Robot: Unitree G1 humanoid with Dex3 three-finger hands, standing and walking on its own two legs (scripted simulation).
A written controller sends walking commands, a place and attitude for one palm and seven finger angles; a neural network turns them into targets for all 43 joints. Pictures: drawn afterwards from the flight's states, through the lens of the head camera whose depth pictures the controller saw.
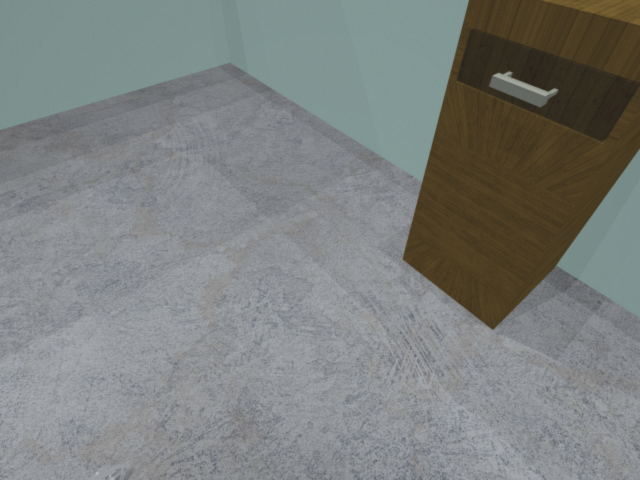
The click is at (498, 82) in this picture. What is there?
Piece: drawer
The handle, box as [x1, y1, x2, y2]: [489, 71, 557, 106]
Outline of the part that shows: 489,86 538,106 543,105 547,99 555,94 557,91 557,89 554,88 548,92 510,77 512,72 509,71 504,74 497,73 493,75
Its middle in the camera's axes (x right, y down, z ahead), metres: +0.47 -0.35 +0.89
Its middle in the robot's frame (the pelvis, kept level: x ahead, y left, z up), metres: +0.93 -0.42 +0.08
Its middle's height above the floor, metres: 0.85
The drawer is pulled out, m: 0.00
